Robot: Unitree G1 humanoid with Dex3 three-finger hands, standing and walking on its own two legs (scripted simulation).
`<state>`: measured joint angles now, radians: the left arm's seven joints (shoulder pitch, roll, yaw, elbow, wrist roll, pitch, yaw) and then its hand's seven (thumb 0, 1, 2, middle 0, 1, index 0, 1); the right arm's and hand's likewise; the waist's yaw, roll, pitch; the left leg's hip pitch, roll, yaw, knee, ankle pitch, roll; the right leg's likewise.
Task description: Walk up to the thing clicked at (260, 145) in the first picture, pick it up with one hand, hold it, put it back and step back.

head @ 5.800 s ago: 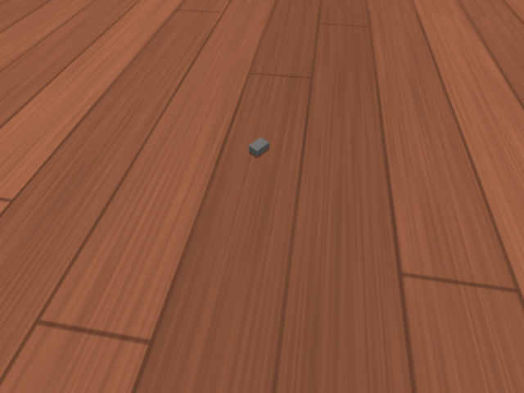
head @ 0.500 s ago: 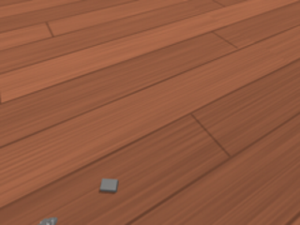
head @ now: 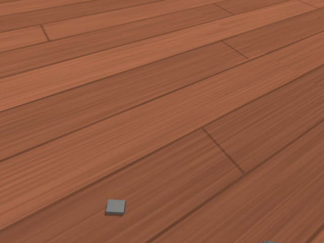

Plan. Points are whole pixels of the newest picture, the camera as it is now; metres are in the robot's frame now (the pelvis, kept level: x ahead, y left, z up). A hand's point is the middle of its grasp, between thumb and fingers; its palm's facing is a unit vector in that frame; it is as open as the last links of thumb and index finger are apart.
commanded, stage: walk up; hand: left
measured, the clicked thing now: (116, 206) +0.41 +0.25 -0.76
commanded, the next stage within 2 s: stand in 1.10 s
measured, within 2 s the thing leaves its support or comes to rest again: neither
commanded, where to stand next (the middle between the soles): +0.07 -0.03 m, yaw -1 degrees
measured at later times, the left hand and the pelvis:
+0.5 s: hand out of the picture +0.10 +0.23 -0.16, palm faces +0.02 -0.95 -0.32, open 7.4 cm; pelvis +0.01 -0.02 +0.00, yaw +1 degrees
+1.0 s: hand out of the picture +0.08 +0.23 -0.16, palm faces +0.05 -0.94 -0.33, open 7.4 cm; pelvis +0.01 -0.03 +0.00, yaw +1 degrees
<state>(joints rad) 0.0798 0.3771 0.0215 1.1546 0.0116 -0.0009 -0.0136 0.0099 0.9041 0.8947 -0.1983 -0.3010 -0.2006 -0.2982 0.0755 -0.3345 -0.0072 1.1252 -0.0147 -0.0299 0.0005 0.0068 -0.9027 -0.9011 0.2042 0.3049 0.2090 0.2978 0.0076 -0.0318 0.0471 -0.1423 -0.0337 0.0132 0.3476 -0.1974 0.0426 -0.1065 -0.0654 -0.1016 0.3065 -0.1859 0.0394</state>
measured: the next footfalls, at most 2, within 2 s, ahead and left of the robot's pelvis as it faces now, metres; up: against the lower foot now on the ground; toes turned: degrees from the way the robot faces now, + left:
none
